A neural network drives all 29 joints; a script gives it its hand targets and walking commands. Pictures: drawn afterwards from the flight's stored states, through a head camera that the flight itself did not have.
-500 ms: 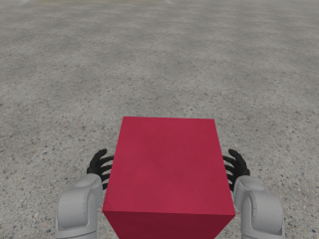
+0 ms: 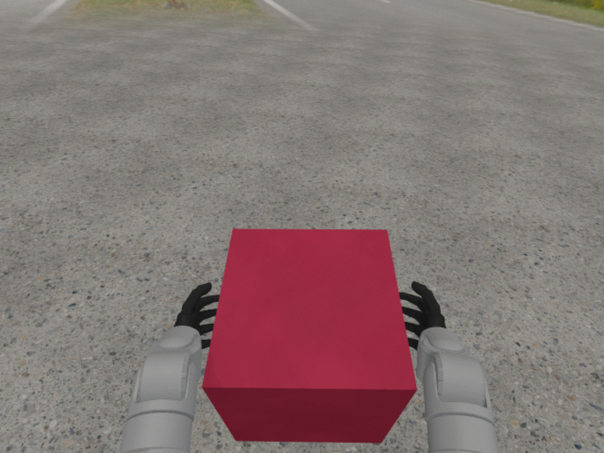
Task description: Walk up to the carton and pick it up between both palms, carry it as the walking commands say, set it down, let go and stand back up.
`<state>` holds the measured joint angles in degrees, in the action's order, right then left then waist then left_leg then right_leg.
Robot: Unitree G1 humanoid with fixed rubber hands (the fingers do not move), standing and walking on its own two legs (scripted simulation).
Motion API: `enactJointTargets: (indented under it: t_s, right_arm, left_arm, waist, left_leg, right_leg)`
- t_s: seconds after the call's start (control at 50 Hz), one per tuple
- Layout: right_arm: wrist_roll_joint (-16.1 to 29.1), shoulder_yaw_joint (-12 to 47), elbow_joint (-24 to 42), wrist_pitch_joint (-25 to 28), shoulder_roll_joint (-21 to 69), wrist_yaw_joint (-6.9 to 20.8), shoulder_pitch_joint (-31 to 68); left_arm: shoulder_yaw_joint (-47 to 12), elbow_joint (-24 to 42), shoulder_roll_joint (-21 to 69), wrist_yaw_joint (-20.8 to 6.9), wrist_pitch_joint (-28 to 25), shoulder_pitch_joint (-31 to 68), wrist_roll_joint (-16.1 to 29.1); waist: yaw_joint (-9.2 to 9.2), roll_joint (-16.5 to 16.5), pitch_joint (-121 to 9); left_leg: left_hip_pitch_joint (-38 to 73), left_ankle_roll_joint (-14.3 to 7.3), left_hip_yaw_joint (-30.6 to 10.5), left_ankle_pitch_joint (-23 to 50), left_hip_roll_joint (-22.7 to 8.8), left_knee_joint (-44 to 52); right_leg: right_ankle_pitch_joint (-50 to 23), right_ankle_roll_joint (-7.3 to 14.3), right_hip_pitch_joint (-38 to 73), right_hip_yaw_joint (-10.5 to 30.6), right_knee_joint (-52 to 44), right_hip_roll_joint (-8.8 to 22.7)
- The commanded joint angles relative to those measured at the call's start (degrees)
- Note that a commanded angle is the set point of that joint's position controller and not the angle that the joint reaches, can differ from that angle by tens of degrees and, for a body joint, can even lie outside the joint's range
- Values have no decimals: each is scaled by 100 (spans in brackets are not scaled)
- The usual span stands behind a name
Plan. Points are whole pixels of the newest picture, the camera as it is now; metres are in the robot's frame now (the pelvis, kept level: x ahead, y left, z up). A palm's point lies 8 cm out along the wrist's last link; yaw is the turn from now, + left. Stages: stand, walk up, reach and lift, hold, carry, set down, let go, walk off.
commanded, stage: hold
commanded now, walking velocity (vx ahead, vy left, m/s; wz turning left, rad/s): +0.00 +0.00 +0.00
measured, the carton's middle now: (309, 338) +0.34 +0.02 -0.02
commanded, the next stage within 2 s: set down in 0.64 s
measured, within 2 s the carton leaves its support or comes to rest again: neither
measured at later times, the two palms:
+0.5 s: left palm (187, 338) +0.28 +0.19 +0.04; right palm (425, 344) +0.29 -0.14 +0.06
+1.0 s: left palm (196, 338) +0.30 +0.19 +0.01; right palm (416, 345) +0.32 -0.14 +0.02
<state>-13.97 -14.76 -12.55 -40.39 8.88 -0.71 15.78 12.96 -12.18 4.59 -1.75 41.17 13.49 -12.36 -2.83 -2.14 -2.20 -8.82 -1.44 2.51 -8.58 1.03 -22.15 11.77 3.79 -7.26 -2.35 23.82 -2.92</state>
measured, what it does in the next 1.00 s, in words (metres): stands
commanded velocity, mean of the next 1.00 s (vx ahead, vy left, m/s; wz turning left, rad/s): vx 0.00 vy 0.00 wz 0.00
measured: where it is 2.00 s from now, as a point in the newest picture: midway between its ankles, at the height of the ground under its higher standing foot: outside the picture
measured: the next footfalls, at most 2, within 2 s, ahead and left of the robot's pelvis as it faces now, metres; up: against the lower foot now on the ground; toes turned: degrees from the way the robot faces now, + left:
none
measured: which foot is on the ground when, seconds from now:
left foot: down 0.00-1.00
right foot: down 0.00-1.00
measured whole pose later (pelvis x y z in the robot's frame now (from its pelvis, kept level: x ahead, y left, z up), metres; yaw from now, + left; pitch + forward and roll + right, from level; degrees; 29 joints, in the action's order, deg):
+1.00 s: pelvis +0.02 +0.03 -0.01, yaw -1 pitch -4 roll +0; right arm -21.7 -20.2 -26.1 -33.5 7.1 4.1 20.6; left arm 19.5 -23.3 9.2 -1.0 35.5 17.2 -17.7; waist -1.6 0.0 0.5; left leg -10.8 -3.5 2.6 -12.6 2.9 -27.2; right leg 15.0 2.3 -9.3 1.6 28.2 -3.0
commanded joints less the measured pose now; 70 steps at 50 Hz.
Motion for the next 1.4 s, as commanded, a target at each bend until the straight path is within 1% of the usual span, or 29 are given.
enactJointTargets:
  t_s: [0.0,0.02,0.04,0.08,0.14,0.2,0.22,0.3,0.32,0.36,0.38,0.48,0.54,0.58,0.6,0.62,0.66,0.78,0.84,0.86,0.88,1.02,1.04,1.08,1.14,1.16,1.18,1.26,1.38]
  right_arm:
    - [868,2197,-910,32,4692,1111,2329]
    - [1017,2399,-805,77,4838,1157,2660]
    - [999,2490,-647,158,4826,1218,3047]
    - [1159,2695,-617,162,5111,1229,3433]
    - [1005,2341,-835,99,4974,1251,2687]
    - [1325,3116,-220,87,5207,1310,2543]
    - [1352,3189,-65,96,5148,1262,2378]
    - [1157,3352,325,30,4897,1241,1786]
    - [1196,3235,437,39,4694,1229,1756]
    - [1124,2898,546,85,4351,1287,2252]
    - [1263,2931,462,113,4310,1348,2637]
    - [1192,2760,-192,225,4489,1602,2989]
    - [1194,2733,-680,220,4554,1740,3224]
    - [1154,2768,-455,299,4626,1727,3377]
    - [1152,2521,-932,254,4742,1732,2903]
    - [1024,2512,-787,263,4617,1749,2869]
    - [597,1954,-1666,190,4619,1866,2332]
    - [1004,2578,-793,638,5123,1840,3618]
    - [474,1963,-1566,624,4914,1636,2818]
    - [512,1945,-1704,638,4958,1664,2779]
    - [308,1698,-1768,667,4801,1647,2630]
    - [388,1996,-1723,1296,4965,1501,3024]
    - [391,1963,-1590,1435,4845,1471,3094]
    - [306,1879,-1985,1528,4740,1428,2797]
    - [319,1974,-1854,1800,4954,1406,3167]
    - [439,2153,-2039,1846,4890,1402,2954]
    - [359,2215,-1963,1983,4953,1354,3075]
    - [359,2162,-2039,2248,5019,1241,3014]
    - [215,1666,-2311,2477,4660,1263,3554]
  left_arm:
    - [-2773,-348,4656,-1173,-140,2998,1081]
    - [-2573,-443,4724,-1195,-185,3013,1063]
    - [-2562,-499,4911,-1230,-276,3144,1152]
    - [-2678,-122,4889,-1262,-315,3663,1300]
    - [-3188,187,5095,-1216,-225,3550,1328]
    - [-3144,559,5158,-1204,-231,2712,1367]
    - [-3415,803,5205,-1177,-237,2653,1468]
    - [-3568,1374,5071,-1045,-169,2160,1482]
    - [-3906,1349,5050,-1046,-148,2390,1485]
    - [-3936,1170,5110,-1033,-94,2856,1485]
    - [-3753,900,5068,-982,-65,2749,1416]
    - [-3762,1060,5493,-967,-217,3712,1591]
    - [-3050,93,5452,-896,-124,3058,1291]
    - [-3090,-16,5662,-971,-216,2950,1338]
    - [-3370,265,5718,-980,-224,3366,1439]
    - [-3335,189,5856,-978,-125,2861,1352]
    - [-2393,-410,5384,-938,-185,3384,813]
    - [-2515,-418,5688,-1059,-533,3774,1081]
    - [-2486,-782,5617,-1092,-626,3866,1090]
    - [-2186,-1052,5327,-1085,-653,3538,899]
    - [-1951,-1306,5185,-1099,-651,3297,663]
    - [-1890,-1100,5037,-1053,-1357,3486,567]
    - [-2174,-1082,5207,-1078,-1424,3735,747]
    - [-2030,-1214,4939,-1096,-1598,3963,653]
    - [-1735,-1439,4860,-1093,-1811,3485,255]
    - [-1860,-1313,4806,-1111,-1957,3737,499]
    - [-1639,-1370,4701,-1115,-2085,3569,348]
    - [-1710,-1516,4694,-1158,-2287,3661,260]
    - [-1765,-1960,4854,-1140,-2363,4104,241]
  waist:
    - [175,258,13]
    - [-164,397,-154]
    - [44,-283,-247]
    - [-237,-225,-316]
    - [341,340,-285]
    - [-155,270,-1179]
    - [22,152,-1063]
    - [-19,17,-1309]
    - [306,374,-1041]
    - [522,596,-860]
    - [294,681,-645]
    - [486,528,-1211]
    - [27,82,-882]
    - [295,-254,-1077]
    - [486,156,-982]
    - [460,62,-1005]
    - [335,639,-366]
    - [-153,258,-1236]
    - [523,-102,-738]
    - [226,147,-449]
    - [321,5,-311]
    - [-127,127,-1467]
    - [218,135,-1665]
    - [340,253,-1203]
    - [-172,155,-1849]
    - [103,102,-1960]
    - [-249,-83,-2306]
    - [-36,88,-2534]
    - [264,476,-2394]
  left_leg:
    - [615,-156,-643,-637,133,421]
    - [631,-150,-603,-588,205,421]
    - [904,-172,-650,-229,194,270]
    - [914,-153,-595,68,233,343]
    - [1308,-15,-716,521,126,557]
    - [1700,31,-669,1794,222,481]
    - [1592,-23,-858,2091,140,427]
    - [2207,55,-1046,3157,-58,494]
    - [2153,110,-916,2609,12,472]
    - [2141,152,-824,1563,79,500]
    - [1821,158,-833,978,100,621]
    - [2174,215,-1061,238,58,477]
    - [1622,138,-1104,-123,45,615]
    - [1863,86,-1119,433,-6,468]
    - [1959,193,-1173,533,-94,542]
    - [2201,199,-1366,1103,-193,551]
    - [1303,89,-1045,-585,-139,425]
    - [1193,-8,-742,274,-18,-76]
    - [1002,-46,-912,240,-61,-110]
    - [1008,-83,-847,183,-39,-59]
    - [943,-104,-838,169,-45,-104]
    - [495,-118,-790,994,33,-605]
    - [430,-78,-762,1069,59,-719]
    - [272,-141,-785,936,57,-844]
    - [-230,-150,-689,1001,205,-1036]
    - [-334,-175,-758,1169,144,-1120]
    - [-530,-157,-719,1205,208,-1204]
    - [-1047,-199,-759,1359,289,-1461]
    - [-1240,-118,-811,709,230,-1700]
  right_leg:
    - [1145,-171,-338,1198,-965,184]
    - [1144,-179,-212,1281,-955,213]
    - [1123,-288,-339,1267,-1073,281]
    - [664,-296,-226,1230,-1013,188]
    - [-399,-266,-97,1149,-993,191]
    - [-1863,-383,321,1134,-947,170]
    - [-2175,-347,476,1136,-879,162]
    - [-2208,-325,185,1066,-1020,70]
    - [-1769,-280,172,1016,-1035,43]
    - [-677,-162,-300,892,-991,-37]
    - [-238,-114,-273,846,-954,-43]
    - [174,-93,-771,844,-660,-49]
    - [378,-110,-557,835,-660,7]
    - [-2,-158,-560,925,-665,31]
    - [8,-170,-668,902,-656,33]
    - [-142,-158,-687,879,-712,-17]
    - [701,89,-724,974,-524,44]
    - [-4,36,-548,992,-294,73]
    - [-17,-60,-741,955,-201,28]
    - [118,-49,-945,958,-197,48]
    - [128,-51,-1057,934,-199,56]
    - [-743,-81,-751,1005,297,-16]
    - [-882,-65,-724,1026,357,-1]
    - [-710,-41,-1375,1080,390,-21]
    - [-1240,-70,-985,1086,585,24]
    - [-1505,-54,-1010,1169,739,3]
    - [-1848,-124,-788,1204,835,21]
    - [-2179,-148,-985,1206,1066,-7]
    - [-628,-121,-2426,939,1310,-169]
